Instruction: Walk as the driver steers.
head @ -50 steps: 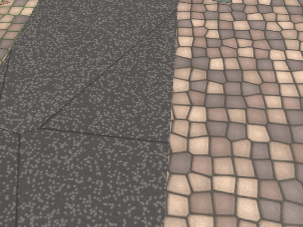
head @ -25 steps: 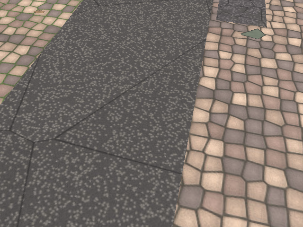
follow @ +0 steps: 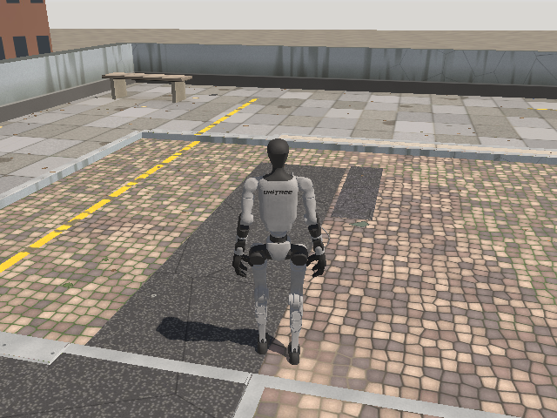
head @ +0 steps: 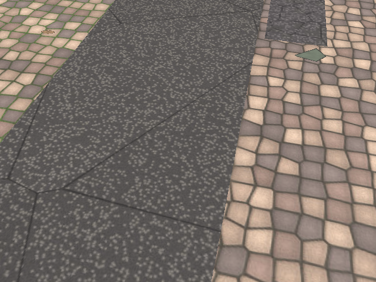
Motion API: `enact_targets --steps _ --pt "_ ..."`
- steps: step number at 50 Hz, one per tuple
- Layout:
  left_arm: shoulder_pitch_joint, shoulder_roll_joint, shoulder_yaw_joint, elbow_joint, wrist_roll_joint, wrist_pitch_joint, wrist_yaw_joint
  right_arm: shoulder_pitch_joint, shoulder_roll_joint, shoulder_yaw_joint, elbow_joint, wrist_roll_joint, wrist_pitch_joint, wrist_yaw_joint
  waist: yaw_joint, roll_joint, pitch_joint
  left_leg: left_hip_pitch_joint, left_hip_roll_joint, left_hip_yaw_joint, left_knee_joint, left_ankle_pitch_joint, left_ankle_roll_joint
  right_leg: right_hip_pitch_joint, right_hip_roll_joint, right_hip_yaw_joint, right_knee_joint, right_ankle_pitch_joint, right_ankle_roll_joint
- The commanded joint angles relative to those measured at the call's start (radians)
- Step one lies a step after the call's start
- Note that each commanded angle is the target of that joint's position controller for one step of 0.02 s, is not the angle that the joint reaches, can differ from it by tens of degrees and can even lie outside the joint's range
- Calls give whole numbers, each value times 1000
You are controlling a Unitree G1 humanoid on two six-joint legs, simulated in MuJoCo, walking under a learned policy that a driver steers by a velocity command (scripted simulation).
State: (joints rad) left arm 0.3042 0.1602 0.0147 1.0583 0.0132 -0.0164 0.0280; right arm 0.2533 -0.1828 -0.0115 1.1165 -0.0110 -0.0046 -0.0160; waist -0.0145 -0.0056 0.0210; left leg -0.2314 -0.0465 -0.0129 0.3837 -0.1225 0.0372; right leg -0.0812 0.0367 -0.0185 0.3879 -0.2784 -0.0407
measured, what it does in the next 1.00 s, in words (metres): stands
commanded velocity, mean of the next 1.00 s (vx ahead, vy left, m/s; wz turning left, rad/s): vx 0.00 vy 0.00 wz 0.00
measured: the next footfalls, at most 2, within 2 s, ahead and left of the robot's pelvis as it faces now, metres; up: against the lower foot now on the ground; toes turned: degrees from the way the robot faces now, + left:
left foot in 1.70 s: +0.26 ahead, +0.11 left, +0.00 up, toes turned +4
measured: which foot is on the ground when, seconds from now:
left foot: down 0.00-1.00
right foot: down 0.00-1.00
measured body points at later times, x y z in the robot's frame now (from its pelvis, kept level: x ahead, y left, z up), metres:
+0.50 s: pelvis +0.02 -0.01 +0.00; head +0.02 -0.01 +0.45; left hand -0.01 +0.21 -0.16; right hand +0.01 -0.23 -0.17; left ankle +0.05 +0.10 -0.74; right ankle -0.04 -0.09 -0.74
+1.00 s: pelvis +0.02 -0.02 +0.00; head +0.03 -0.03 +0.45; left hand -0.02 +0.19 -0.16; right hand +0.00 -0.23 -0.17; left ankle +0.05 +0.10 -0.74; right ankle -0.04 -0.09 -0.74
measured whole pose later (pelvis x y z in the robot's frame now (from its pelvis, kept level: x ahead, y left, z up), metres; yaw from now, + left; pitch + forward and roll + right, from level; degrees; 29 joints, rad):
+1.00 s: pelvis +0.02 -0.02 +0.00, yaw +0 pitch -2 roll +1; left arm 0.36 0.12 -0.02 1.16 0.01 -0.02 0.05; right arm 0.27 -0.13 0.01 1.21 -0.01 0.00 -0.04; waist 0.00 0.00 0.03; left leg -0.21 -0.03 -0.02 0.41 -0.17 0.01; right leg -0.04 0.06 -0.02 0.38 -0.31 -0.07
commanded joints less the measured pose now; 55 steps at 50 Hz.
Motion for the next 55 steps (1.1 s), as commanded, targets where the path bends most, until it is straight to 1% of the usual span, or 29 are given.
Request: enact_targets --steps 1,10,22,40,55 --pt "66 83 10 2 0 -6 5 26 -79 -9 -5 1 -6 -7 6 11 38 72 116 -127 -43 76 22 -105 -131 113 -93 96 -25" --pt "79 65 -3 45 -1 -4 11 33 -63 -5 33 1 -1 -15 4 -6 45 88 119 -119 -31 105 21 -95 -129 108 -89 134 -23" --pt "101 51 -12 77 0 -5 15 37 -43 0 62 2 3 -19 7 -3 56 87 120 -112 -26 105 16 -87 -129 107 -89 150 -24" --pt "134 32 -22 95 1 -7 19 65 -24 7 83 4 6 -23 9 -4 67 76 120 -104 -15 94 7 -83 -129 107 -94 176 -26" --pt "162 24 -26 98 0 -11 19 85 -12 14 88 5 8 -25 11 -6 73 65 122 -94 -1 88 -2 -76 -131 109 -96 225 -26"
